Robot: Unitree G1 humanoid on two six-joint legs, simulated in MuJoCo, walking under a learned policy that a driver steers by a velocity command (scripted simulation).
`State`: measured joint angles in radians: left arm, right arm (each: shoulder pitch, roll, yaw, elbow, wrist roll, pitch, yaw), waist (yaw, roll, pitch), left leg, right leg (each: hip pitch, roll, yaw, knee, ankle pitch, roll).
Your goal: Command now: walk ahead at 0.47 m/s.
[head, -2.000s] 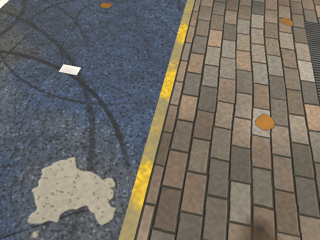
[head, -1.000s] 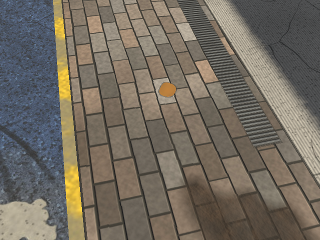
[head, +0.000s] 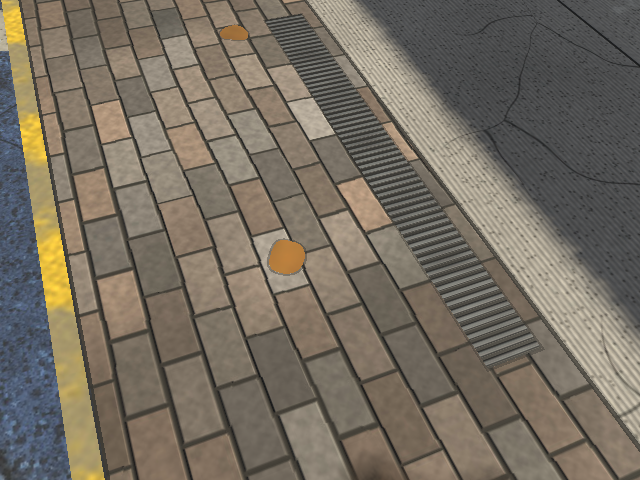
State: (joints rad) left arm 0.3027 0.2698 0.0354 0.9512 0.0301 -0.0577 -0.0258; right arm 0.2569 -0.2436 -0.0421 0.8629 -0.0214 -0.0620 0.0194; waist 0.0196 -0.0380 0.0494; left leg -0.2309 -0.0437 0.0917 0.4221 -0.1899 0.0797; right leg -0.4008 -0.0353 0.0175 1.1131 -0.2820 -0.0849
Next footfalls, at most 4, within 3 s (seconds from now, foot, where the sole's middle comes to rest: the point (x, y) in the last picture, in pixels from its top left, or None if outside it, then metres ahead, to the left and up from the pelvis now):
0.38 right None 0.39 -0.09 -0.78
0.92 left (285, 384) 0.69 0.09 -0.78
1.48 right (359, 278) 1.00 -0.08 -0.78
2.04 left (292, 196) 1.27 0.10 -0.78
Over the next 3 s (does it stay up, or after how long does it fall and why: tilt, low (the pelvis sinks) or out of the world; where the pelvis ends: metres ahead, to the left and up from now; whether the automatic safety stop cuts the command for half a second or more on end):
stays up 1.64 0.15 0.00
